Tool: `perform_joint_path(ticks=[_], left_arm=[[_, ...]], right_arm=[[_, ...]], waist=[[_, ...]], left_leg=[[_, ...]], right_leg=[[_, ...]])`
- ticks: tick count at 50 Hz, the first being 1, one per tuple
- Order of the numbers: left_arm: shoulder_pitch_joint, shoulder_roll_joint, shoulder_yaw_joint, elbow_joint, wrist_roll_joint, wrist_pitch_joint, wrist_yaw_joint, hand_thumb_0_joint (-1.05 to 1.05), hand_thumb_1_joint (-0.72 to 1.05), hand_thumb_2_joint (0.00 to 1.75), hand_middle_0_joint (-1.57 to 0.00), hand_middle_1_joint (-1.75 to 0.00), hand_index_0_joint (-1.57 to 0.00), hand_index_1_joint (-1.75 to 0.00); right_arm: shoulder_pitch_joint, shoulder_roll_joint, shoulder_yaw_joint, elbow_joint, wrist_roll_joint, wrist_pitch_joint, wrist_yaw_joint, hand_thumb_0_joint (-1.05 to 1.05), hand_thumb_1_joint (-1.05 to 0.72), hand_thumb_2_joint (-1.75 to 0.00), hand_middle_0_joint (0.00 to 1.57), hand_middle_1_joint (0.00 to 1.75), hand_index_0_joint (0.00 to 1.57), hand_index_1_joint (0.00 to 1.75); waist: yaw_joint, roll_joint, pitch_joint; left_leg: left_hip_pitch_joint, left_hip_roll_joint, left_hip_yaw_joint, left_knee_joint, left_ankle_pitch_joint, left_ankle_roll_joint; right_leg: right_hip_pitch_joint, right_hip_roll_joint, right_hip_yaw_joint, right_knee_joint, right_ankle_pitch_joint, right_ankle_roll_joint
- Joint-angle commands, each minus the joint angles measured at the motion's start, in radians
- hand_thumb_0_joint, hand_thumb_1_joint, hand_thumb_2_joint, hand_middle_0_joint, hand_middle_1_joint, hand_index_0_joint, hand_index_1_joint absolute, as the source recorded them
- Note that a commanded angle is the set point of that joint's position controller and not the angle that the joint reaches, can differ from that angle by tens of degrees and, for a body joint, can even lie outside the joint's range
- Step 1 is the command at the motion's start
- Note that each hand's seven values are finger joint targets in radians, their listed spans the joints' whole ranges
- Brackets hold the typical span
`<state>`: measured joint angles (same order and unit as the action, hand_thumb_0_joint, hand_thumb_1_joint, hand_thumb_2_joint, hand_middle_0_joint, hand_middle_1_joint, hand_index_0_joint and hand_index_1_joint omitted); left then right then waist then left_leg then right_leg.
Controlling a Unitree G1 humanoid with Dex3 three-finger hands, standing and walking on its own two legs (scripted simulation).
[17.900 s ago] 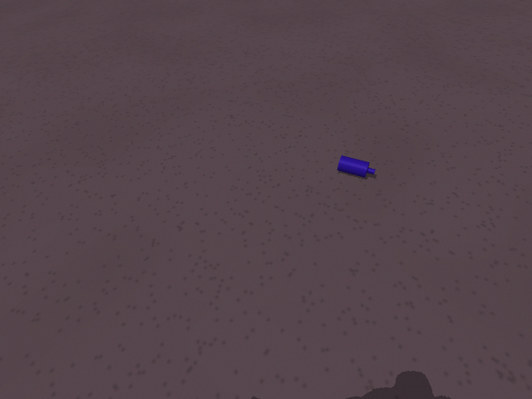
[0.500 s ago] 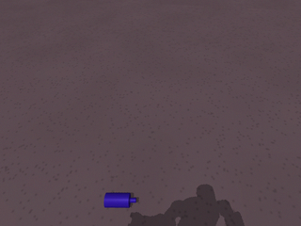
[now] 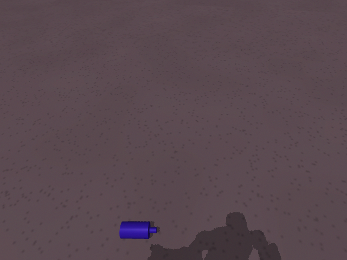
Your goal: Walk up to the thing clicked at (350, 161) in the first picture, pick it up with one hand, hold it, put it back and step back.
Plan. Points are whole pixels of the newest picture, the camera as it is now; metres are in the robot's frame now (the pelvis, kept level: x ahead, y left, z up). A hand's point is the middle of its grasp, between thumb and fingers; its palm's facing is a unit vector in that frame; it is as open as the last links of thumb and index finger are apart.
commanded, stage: rise first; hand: left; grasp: from above
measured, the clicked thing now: (139, 229) +0.40 +0.25 -0.74
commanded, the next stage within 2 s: none
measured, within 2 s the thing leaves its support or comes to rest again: neither
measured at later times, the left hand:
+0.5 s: hand out of the picture +0.13 +0.27 -0.21, palm faces -0.11 -0.90 -0.42, open 13.4 cm
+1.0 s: hand out of the picture +0.13 +0.27 -0.27, palm faces -0.25 -0.82 -0.52, open 14.2 cm
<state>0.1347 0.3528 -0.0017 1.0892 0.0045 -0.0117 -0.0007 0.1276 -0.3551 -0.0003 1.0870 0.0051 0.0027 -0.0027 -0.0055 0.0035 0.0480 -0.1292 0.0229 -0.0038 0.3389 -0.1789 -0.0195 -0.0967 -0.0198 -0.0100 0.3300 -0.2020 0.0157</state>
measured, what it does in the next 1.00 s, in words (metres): lowers itself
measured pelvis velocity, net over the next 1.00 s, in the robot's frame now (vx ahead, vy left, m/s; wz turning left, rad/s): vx -0.02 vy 0.01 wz -0.01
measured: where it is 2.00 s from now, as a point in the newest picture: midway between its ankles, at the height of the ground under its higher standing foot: outside the picture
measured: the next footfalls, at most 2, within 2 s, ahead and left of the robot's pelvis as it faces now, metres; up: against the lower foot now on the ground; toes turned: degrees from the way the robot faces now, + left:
none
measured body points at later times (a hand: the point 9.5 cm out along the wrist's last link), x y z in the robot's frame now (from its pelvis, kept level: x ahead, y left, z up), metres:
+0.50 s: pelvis -0.02 +0.01 -0.06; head +0.06 +0.02 +0.38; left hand +0.13 +0.31 -0.18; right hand +0.11 -0.25 -0.17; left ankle +0.00 +0.13 -0.75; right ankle -0.01 -0.13 -0.75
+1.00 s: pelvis -0.02 +0.01 -0.13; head +0.10 +0.02 +0.30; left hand +0.14 +0.32 -0.23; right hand +0.17 -0.24 -0.23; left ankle +0.00 +0.13 -0.75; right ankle -0.01 -0.13 -0.75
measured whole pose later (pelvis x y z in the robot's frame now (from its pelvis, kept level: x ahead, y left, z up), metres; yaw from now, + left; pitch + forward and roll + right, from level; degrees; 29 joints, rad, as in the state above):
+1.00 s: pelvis -0.02 +0.01 -0.13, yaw -1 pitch +23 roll -2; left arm 0.27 0.35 0.13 0.40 0.32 0.16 0.00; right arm 0.16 -0.24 -0.03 0.54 0.00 -0.15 -0.01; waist -0.02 0.01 -0.14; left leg -1.14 0.03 -0.04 1.33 -0.59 -0.01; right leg -1.09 -0.01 -0.02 1.30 -0.60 0.03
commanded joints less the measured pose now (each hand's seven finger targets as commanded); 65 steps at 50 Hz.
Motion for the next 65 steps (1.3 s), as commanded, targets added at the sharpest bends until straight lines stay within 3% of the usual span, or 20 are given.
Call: perform_joint_path(ticks=[1, 2, 3, 4, 6, 7, 8, 10, 16, 18, 25, 31, 45, 48, 49, 51, 57, 59, 60, 65], left_arm=[[-0.311, 0.188, 0.125, -0.123, -0.017, -0.063, 0.035, 0.0, 0.58, 1.0, -0.16, -0.62, -0.13, -0.62], [-0.231, 0.196, 0.145, -0.062, -0.005, -0.046, 0.023, 0.0, 0.5, 0.96, -0.15, -0.7, -0.14, -0.7], [-0.283, 0.203, 0.141, -0.078, 0.018, -0.044, 0.012, 0.0, 0.42, 0.94, -0.11, -0.78, -0.12, -0.78], [-0.318, 0.245, 0.166, -0.107, 0.036, -0.054, 0.004, 0.0, 0.34, 0.95, -0.1, -0.86, -0.11, -0.85], [-0.178, 0.224, 0.187, -0.028, 0.104, -0.034, -0.022, 0.0, 0.19, 0.94, -0.04, -1.02, -0.09, -0.98], [-0.12, 0.232, 0.214, -0.027, 0.124, -0.027, -0.029, 0.0, 0.11, 0.96, -0.03, -1.06, -0.07, -1.02], [-0.082, 0.211, 0.217, -0.068, 0.131, -0.017, -0.029, 0.0, 0.03, 0.96, -0.03, -1.09, -0.07, -1.04], [-0.12, 0.178, 0.201, -0.149, 0.143, 0.01, -0.014, 0.0, -0.11, 0.96, -0.03, -1.11, -0.06, -1.06], [-0.12, 0.151, 0.185, -0.272, 0.167, 0.104, 0.011, 0.0, -0.51, 0.98, -0.07, -1.08, -0.08, -1.08], [-0.121, 0.151, 0.191, -0.336, 0.176, 0.107, 0.012, 0.0, -0.53, 0.98, -0.07, -1.08, -0.08, -1.08], [-0.016, 0.174, 0.226, -0.553, 0.221, 0.093, 0.018, 0.0, -0.57, 1.02, -0.06, -1.07, -0.05, -1.08], [0.067, 0.153, 0.21, -0.673, 0.246, 0.129, 0.02, 0.0, -0.57, 1.0, -0.07, -1.06, -0.06, -1.07], [0.22, 0.162, 0.222, -0.818, 0.296, 0.169, 0.021, 0.0, -0.57, 0.96, -0.08, -1.06, -0.09, -1.06], [0.132, 0.19, 0.221, -0.814, 0.326, 0.149, 0.024, 0.0, -0.59, 0.96, -0.09, -1.06, -0.09, -1.06], [0.108, 0.169, 0.2, -0.782, 0.342, 0.139, 0.021, 0.0, -0.58, 0.96, -0.09, -1.06, -0.09, -1.06], [0.02, 0.223, 0.229, -0.724, 0.384, 0.101, 0.026, 0.0, -0.58, 0.96, -0.09, -1.05, -0.09, -1.05], [-0.151, 0.3, 0.228, -0.633, 0.515, -0.079, 0.024, 0.0, -0.61, 1.0, -0.1, -1.04, -0.09, -1.05], [-0.214, 0.354, 0.248, -0.628, 0.561, -0.138, 0.033, 0.0, -0.61, 1.01, -0.11, -1.05, -0.1, -1.06], [-0.217, 0.384, 0.269, -0.599, 0.581, -0.156, 0.041, 0.0, -0.61, 1.01, -0.11, -1.04, -0.1, -1.06], [-0.385, 0.459, 0.293, -0.517, 0.678, -0.201, 0.092, 0.0, -0.58, 1.0, -0.1, -1.05, -0.1, -1.05]], right_arm=[[0.041, -0.104, -0.017, -0.231, 0.052, -0.069, -0.041, 0.0, -0.94, -0.91, 0.2, 0.3, 0.2, 0.3], [0.049, -0.105, -0.031, -0.26, 0.05, -0.058, -0.038, 0.0, -0.92, -0.91, 0.2, 0.3, 0.2, 0.3], [0.065, -0.103, -0.045, -0.277, 0.04, -0.059, -0.041, 0.0, -0.91, -0.9, 0.2, 0.3, 0.2, 0.3], [0.08, -0.102, -0.059, -0.295, 0.039, -0.066, -0.046, 0.0, -0.9, -0.9, 0.2, 0.3, 0.2, 0.3], [0.112, -0.094, -0.081, -0.331, 0.019, -0.072, -0.038, 0.0, -0.91, -0.9, 0.2, 0.3, 0.2, 0.3], [0.117, -0.091, -0.088, -0.357, 0.014, -0.073, -0.031, 0.0, -0.91, -0.9, 0.2, 0.3, 0.2, 0.3], [0.119, -0.082, -0.092, -0.378, 0.015, -0.072, -0.027, 0.0, -0.92, -0.9, 0.2, 0.3, 0.2, 0.3], [0.097, -0.075, -0.093, -0.43, 0.014, -0.074, -0.025, 0.0, -0.92, -0.9, 0.2, 0.3, 0.2, 0.3], [0.062, -0.062, -0.091, -0.538, 0.022, -0.089, -0.014, 0.0, -0.91, -0.9, 0.2, 0.3, 0.2, 0.3], [0.082, -0.062, -0.096, -0.553, 0.021, -0.106, -0.015, 0.0, -0.9, -0.9, 0.2, 0.3, 0.2, 0.3], [0.094, -0.041, -0.099, -0.597, 0.009, -0.152, -0.031, 0.0, -0.89, -0.9, 0.2, 0.3, 0.2, 0.3], [0.092, -0.037, -0.1, -0.623, 0.006, -0.169, -0.038, 0.0, -0.91, -0.9, 0.2, 0.3, 0.2, 0.3], [0.056, -0.029, -0.096, -0.671, 0.005, -0.197, -0.017, 0.0, -0.94, -0.91, 0.2, 0.3, 0.2, 0.3], [0.038, -0.038, -0.096, -0.666, 0.004, -0.202, -0.01, 0.0, -0.94, -0.91, 0.2, 0.3, 0.2, 0.3], [0.034, -0.037, -0.097, -0.663, 0.005, -0.205, -0.007, 0.0, -0.95, -0.91, 0.2, 0.3, 0.2, 0.3], [0.023, -0.046, -0.099, -0.651, 0.003, -0.213, -0.005, 0.0, -0.94, -0.91, 0.2, 0.3, 0.2, 0.3], [0.011, -0.075, -0.112, -0.602, -0.004, -0.23, 0.015, 0.0, -0.95, -0.91, 0.2, 0.3, 0.2, 0.3], [0.01, -0.087, -0.117, -0.59, -0.006, -0.227, 0.019, 0.0, -0.95, -0.91, 0.2, 0.3, 0.2, 0.3], [0.008, -0.092, -0.117, -0.578, -0.005, -0.223, 0.021, 0.0, -0.96, -0.92, 0.2, 0.3, 0.2, 0.3], [0.025, -0.106, -0.124, -0.532, -0.007, -0.193, 0.031, 0.0, -0.94, -0.91, 0.2, 0.3, 0.2, 0.3]], waist=[[-0.064, -0.03, -0.018], [-0.031, -0.03, -0.015], [-0.033, -0.059, -0.07], [-0.024, -0.038, -0.142], [-0.012, -0.039, -0.24], [0.026, -0.026, -0.282], [0.04, 0.01, -0.31], [0.036, 0.072, -0.3], [0.008, 0.006, -0.231], [-0.009, 0.0, -0.261], [-0.009, 0.065, -0.365], [-0.025, 0.056, -0.4], [0.0, 0.064, -0.495], [-0.018, 0.073, -0.473], [-0.037, 0.053, -0.464], [-0.036, 0.048, -0.44], [-0.024, 0.1, -0.595], [-0.015, 0.127, -0.651], [-0.003, 0.125, -0.67], [-0.002, 0.098, -0.772]], left_leg=[[-0.117, -0.039, 0.045, 0.051, -0.045, 0.034], [-0.149, -0.03, 0.045, 0.076, -0.033, 0.031], [-0.165, -0.031, 0.041, 0.111, -0.013, 0.035], [-0.158, -0.031, 0.037, 0.138, 0.013, 0.034], [-0.212, -0.04, 0.032, 0.218, 0.071, 0.033], [-0.242, -0.047, 0.033, 0.249, 0.091, 0.029], [-0.24, -0.051, 0.036, 0.259, 0.105, 0.025], [-0.244, -0.044, 0.031, 0.263, 0.078, 0.013], [-0.396, -0.023, 0.008, 0.343, -0.083, 0.016], [-0.415, -0.02, 0.005, 0.389, -0.097, 0.02], [-0.494, -0.01, 0.0, 0.538, -0.085, 0.021], [-0.545, -0.004, -0.011, 0.616, -0.046, 0.023], [-0.694, -0.009, -0.029, 0.814, 0.032, 0.029], [-0.771, -0.007, -0.037, 0.855, -0.032, 0.027], [-0.805, -0.01, -0.036, 0.885, -0.063, 0.032], [-0.903, -0.012, -0.04, 0.934, -0.158, 0.032], [-1.035, -0.015, -0.042, 1.115, -0.178, 0.031], [-1.079, -0.016, -0.042, 1.177, -0.187, 0.027], [-1.094, -0.014, -0.044, 1.201, -0.18, 0.027], [-1.204, -0.015, -0.025, 1.346, -0.16, 0.037]], right_leg=[[-0.197, 0.018, -0.021, 0.021, -0.001, -0.024], [-0.205, 0.022, -0.029, 0.051, -0.01, -0.029], [-0.223, 0.023, -0.026, 0.08, 0.002, -0.03], [-0.217, 0.02, -0.019, 0.115, 0.039, -0.029], [-0.22, 0.014, -0.018, 0.197, 0.103, -0.028], [-0.207, 0.015, -0.018, 0.229, 0.105, -0.031], [-0.212, 0.017, -0.013, 0.247, 0.116, -0.034], [-0.276, 0.026, -0.02, 0.269, 0.065, -0.039], [-0.432, 0.04, -0.038, 0.342, -0.107, -0.037], [-0.47, 0.039, -0.035, 0.392, -0.114, -0.033], [-0.602, 0.031, -0.019, 0.546, -0.102, -0.034], [-0.655, 0.032, -0.021, 0.613, -0.073, -0.031], [-0.822, 0.036, -0.032, 0.805, -0.041, -0.033], [-0.908, 0.036, -0.031, 0.861, -0.091, -0.036], [-0.939, 0.037, -0.03, 0.877, -0.106, -0.034], [-1.021, 0.034, -0.026, 0.936, -0.176, -0.036], [-1.234, 0.035, -0.014, 1.136, -0.208, -0.038], [-1.297, 0.036, -0.014, 1.199, -0.212, -0.038], [-1.323, 0.038, -0.017, 1.228, -0.211, -0.039], [-1.393, 0.044, -0.024, 1.317, -0.187, -0.036]])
